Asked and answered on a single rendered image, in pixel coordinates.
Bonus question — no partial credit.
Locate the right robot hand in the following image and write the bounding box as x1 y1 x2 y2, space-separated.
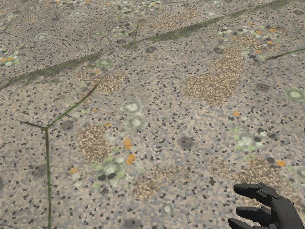
228 182 305 229

